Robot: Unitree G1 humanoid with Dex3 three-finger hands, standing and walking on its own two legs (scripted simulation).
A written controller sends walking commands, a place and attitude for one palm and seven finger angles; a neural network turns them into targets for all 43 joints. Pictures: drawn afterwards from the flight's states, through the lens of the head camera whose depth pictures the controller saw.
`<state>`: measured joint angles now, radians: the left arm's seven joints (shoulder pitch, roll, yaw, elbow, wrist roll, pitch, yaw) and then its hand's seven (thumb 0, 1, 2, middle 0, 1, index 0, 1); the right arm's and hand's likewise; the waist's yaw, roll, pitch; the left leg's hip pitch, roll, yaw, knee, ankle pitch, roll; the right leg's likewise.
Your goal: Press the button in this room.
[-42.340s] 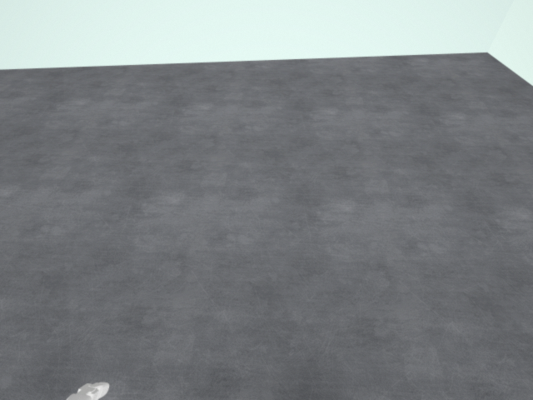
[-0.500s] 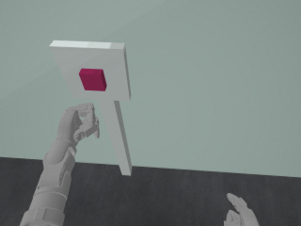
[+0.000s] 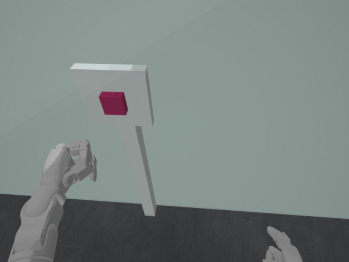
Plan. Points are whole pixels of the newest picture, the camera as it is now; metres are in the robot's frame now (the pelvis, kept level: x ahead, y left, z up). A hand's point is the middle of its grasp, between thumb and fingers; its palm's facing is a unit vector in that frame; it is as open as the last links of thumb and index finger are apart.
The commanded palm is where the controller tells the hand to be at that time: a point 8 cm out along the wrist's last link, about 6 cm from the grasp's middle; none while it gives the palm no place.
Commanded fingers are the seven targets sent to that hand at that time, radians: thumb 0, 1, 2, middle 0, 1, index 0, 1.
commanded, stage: draw the hand back to the body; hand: left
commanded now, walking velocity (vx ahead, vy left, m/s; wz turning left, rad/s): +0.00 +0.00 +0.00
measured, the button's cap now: (114, 102) +0.50 +0.20 +0.11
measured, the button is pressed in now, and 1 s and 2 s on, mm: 0 0 0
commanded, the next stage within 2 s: step back with the hand held close in 1.08 s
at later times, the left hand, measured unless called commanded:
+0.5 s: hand (49, 183) +0.22 +0.24 +0.15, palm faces +0.35 -0.88 -0.31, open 3.1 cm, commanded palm +0.17 +0.28 +0.17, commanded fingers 0.00 0.90 0.90 -1.30 -1.50 -1.30 -1.50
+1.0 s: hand (20, 197) +0.18 +0.26 +0.17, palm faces +0.44 -0.82 -0.37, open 3.1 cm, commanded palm +0.13 +0.29 +0.19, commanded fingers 0.00 0.90 0.90 -1.30 -1.50 -1.30 -1.50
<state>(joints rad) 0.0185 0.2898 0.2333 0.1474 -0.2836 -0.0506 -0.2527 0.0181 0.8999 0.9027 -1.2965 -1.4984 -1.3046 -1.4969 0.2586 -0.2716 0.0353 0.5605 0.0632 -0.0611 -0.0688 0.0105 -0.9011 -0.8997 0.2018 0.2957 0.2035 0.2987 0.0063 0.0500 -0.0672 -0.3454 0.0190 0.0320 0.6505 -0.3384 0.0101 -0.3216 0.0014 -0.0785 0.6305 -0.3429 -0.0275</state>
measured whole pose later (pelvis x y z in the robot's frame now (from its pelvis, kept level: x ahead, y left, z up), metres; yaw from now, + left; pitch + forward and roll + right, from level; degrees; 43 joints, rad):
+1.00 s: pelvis +0.01 +0.01 +0.02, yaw +0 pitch -5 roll -1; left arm 0.54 0.31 0.28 -0.47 -0.06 -0.07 0.12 0.02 0.89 0.90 -1.30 -1.50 -1.31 -1.50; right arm 0.19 -0.23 0.03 0.61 0.00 -0.09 -0.08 0.01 -0.90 -0.90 0.20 0.30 0.20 0.30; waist 0.08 0.07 0.01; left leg -0.09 0.00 0.04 0.43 -0.26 0.03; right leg -0.06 0.00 -0.07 0.39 -0.25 -0.01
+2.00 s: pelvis -0.09 +0.03 +0.00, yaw +2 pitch +0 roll -2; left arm 0.59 0.37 0.37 -0.61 -0.01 -0.21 0.15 0.02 0.89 0.90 -1.30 -1.50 -1.31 -1.50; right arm 0.23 -0.22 0.01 0.54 -0.01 -0.04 -0.08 0.01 -0.90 -0.90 0.20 0.30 0.21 0.30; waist 0.01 0.00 0.00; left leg -0.47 -0.02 0.02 0.71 -0.34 0.05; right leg -0.40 0.00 -0.04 0.60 -0.19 0.00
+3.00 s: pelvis -0.29 +0.06 +0.00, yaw +1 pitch +1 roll -1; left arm 0.59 0.37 0.35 -0.56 -0.01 -0.22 0.17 0.01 0.89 0.90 -1.31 -1.50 -1.32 -1.50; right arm 0.33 -0.25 -0.03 0.68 -0.01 -0.11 -0.11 0.01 -0.90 -0.90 0.20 0.30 0.20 0.30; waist -0.01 -0.04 -0.09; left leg -0.30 0.04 0.01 0.57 -0.32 0.02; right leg -0.26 -0.05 -0.07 0.60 -0.36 0.01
